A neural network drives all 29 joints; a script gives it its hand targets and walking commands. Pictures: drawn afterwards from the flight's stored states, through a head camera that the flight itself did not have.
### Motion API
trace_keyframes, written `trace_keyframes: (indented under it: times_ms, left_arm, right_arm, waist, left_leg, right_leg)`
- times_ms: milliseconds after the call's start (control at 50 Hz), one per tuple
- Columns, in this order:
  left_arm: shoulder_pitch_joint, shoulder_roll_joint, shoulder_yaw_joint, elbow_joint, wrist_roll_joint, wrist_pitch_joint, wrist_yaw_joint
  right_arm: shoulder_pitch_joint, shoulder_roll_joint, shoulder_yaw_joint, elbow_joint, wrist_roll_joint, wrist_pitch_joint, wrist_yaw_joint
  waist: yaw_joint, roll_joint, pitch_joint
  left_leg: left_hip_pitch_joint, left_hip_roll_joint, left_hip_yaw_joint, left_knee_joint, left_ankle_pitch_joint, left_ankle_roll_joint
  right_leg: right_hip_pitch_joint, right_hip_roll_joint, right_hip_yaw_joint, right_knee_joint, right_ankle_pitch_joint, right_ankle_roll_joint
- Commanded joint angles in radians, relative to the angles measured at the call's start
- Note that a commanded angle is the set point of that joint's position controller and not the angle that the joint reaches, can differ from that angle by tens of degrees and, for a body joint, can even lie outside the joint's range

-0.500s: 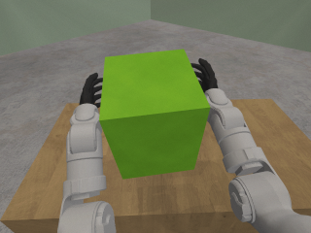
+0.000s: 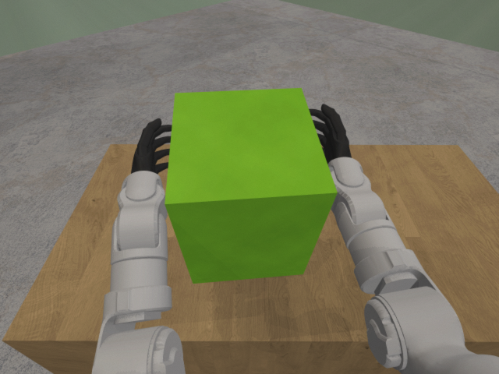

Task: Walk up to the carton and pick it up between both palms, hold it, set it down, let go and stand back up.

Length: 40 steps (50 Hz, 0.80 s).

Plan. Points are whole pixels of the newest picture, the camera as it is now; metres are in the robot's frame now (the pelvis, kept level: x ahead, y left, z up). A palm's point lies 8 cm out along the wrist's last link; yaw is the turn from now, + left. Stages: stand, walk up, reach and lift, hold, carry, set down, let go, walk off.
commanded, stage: set down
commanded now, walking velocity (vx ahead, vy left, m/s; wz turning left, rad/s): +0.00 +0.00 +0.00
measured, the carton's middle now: (244, 191) +0.39 +0.02 +0.12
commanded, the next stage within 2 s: none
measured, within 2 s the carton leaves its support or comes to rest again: neither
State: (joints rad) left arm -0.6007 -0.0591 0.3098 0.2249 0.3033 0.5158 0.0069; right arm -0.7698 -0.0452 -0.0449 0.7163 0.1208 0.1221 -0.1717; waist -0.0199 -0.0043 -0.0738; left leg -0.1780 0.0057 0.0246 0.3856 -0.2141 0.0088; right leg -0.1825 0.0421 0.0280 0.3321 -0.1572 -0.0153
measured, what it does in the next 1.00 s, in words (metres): stands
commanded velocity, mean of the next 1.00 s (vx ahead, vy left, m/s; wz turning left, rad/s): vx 0.00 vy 0.00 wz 0.00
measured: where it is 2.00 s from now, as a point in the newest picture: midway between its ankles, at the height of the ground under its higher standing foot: outside the picture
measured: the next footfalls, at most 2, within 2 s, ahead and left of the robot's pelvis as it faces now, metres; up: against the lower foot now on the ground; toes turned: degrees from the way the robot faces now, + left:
none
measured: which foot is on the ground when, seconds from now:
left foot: down 0.00-1.00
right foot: down 0.00-1.00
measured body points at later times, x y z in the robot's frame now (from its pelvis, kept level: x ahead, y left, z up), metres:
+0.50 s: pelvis -0.01 +0.00 +0.00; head -0.04 +0.01 +0.45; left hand +0.37 +0.17 +0.15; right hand +0.40 -0.13 +0.15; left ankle -0.01 +0.11 -0.75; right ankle +0.01 -0.11 -0.75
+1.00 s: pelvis +0.01 -0.01 +0.00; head +0.01 +0.00 +0.45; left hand +0.39 +0.16 +0.12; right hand +0.44 -0.13 +0.13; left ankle -0.01 +0.11 -0.75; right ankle +0.01 -0.11 -0.75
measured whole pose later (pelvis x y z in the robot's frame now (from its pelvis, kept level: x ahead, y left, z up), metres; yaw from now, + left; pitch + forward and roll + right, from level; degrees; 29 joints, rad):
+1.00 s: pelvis +0.01 -0.01 +0.00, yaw +0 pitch +1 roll -1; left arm -0.56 -0.11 0.27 0.40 0.33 0.33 0.12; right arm -0.79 -0.07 -0.14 0.96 0.07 -0.08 -0.06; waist 0.04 0.00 -0.04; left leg -0.17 0.02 0.02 0.37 -0.22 -0.01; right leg -0.18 0.05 0.03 0.32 -0.17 -0.02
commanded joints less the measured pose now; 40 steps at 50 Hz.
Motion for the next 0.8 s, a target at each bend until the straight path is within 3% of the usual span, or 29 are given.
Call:
trace_keyframes:
  times_ms: [0,20,80,140,200,300,360,460,560,600,680,740,780]
  left_arm:
    - [-0.445,-0.510,-0.489,-0.219,-0.108,-0.037,-0.104]
    - [-0.445,-0.513,-0.494,-0.218,-0.104,-0.036,-0.101]
    - [-0.516,-0.525,-0.507,-0.239,-0.121,-0.060,-0.081]
    - [-0.531,-0.511,-0.480,-0.158,-0.100,-0.064,-0.072]
    - [-0.540,-0.510,-0.439,-0.107,-0.082,-0.064,-0.067]
    - [-0.543,-0.484,-0.340,0.051,-0.029,-0.066,-0.076]
    - [-0.582,-0.490,-0.323,0.080,-0.036,-0.090,-0.069]
    - [-0.693,-0.588,-0.442,0.023,-0.121,-0.195,-0.014]
    - [-0.580,-0.518,-0.348,0.175,-0.061,-0.194,-0.004]
    - [-0.545,-0.521,-0.327,0.176,-0.036,-0.182,-0.011]
    - [-0.600,-0.577,-0.397,0.048,-0.081,-0.234,0.007]
    - [-0.569,-0.608,-0.415,0.040,-0.085,-0.266,0.028]
    - [-0.516,-0.591,-0.389,0.063,-0.061,-0.276,0.037]
  right_arm:
    - [-0.557,0.485,0.334,-0.390,0.052,-0.086,0.135]
    - [-0.569,0.488,0.339,-0.397,0.055,-0.084,0.135]
    - [-0.609,0.487,0.336,-0.408,0.054,-0.097,0.150]
    - [-0.608,0.467,0.286,-0.312,0.023,-0.089,0.165]
    - [-0.614,0.425,0.235,-0.246,-0.008,-0.096,0.190]
    - [-0.607,0.401,0.116,-0.125,-0.099,-0.115,0.226]
    - [-0.644,0.409,0.067,-0.111,-0.136,-0.143,0.249]
    - [-0.729,0.462,0.093,-0.145,-0.117,-0.213,0.276]
    - [-0.605,0.400,0.018,0.014,-0.171,-0.187,0.283]
    - [-0.562,0.377,0.002,0.062,-0.183,-0.181,0.284]
    - [-0.582,0.414,0.047,0.013,-0.149,-0.214,0.286]
    - [-0.607,0.431,0.093,-0.030,-0.111,-0.248,0.276]
    - [-0.578,0.415,0.099,-0.002,-0.116,-0.257,0.273]
  waist:
    - [-0.004,-0.016,-0.439]
    - [0.001,0.011,-0.440]
    - [0.013,-0.008,-0.458]
    - [0.005,0.010,-0.401]
    - [0.024,0.006,-0.363]
    - [0.034,-0.018,-0.240]
    - [0.049,-0.028,-0.232]
    - [0.057,-0.002,-0.393]
    - [0.051,-0.022,-0.252]
    - [0.042,-0.011,-0.220]
    - [0.042,0.006,-0.362]
    - [0.065,0.008,-0.439]
    - [0.082,0.010,-0.450]
  left_leg:
    - [0.406,0.009,-0.032,0.007,0.687,-0.066]
    - [0.403,0.006,-0.033,0.006,0.697,-0.071]
    - [0.413,0.008,-0.042,0.009,0.657,-0.070]
    - [0.399,0.009,-0.042,-0.013,0.562,-0.070]
    - [0.393,0.015,-0.037,-0.041,0.481,-0.071]
    - [0.256,0.013,-0.013,-0.121,0.193,-0.037]
    - [0.204,0.022,-0.010,-0.158,0.084,-0.024]
    - [0.270,0.035,-0.021,-0.111,0.210,-0.048]
    - [0.232,0.032,-0.008,-0.130,0.162,-0.039]
    - [0.233,0.035,-0.011,-0.132,0.190,-0.045]
    - [0.337,0.038,-0.020,-0.073,0.430,-0.075]
    - [0.379,0.033,-0.026,-0.016,0.618,-0.089]
    - [0.371,0.033,-0.020,-0.003,0.643,-0.090]
  right_leg:
    - [0.343,0.028,-0.128,-0.043,0.422,0.020]
    - [0.345,0.026,-0.122,-0.040,0.420,0.019]
    - [0.276,0.031,-0.130,-0.046,0.361,0.021]
    - [0.230,0.027,-0.132,-0.059,0.274,0.014]
    - [0.171,0.032,-0.145,-0.073,0.166,0.004]
    - [0.132,0.012,-0.143,-0.085,-0.002,0.000]
    - [0.122,0.009,-0.147,-0.074,-0.068,-0.001]
    - [0.107,0.021,-0.152,-0.056,0.026,-0.009]
    - [0.087,0.012,-0.142,-0.081,-0.001,-0.016]
    - [0.093,0.015,-0.147,-0.083,0.018,-0.019]
    - [0.105,0.028,-0.146,-0.073,0.161,-0.012]
    - [0.110,0.036,-0.143,-0.073,0.271,-0.016]
    - [0.114,0.035,-0.133,-0.088,0.287,-0.029]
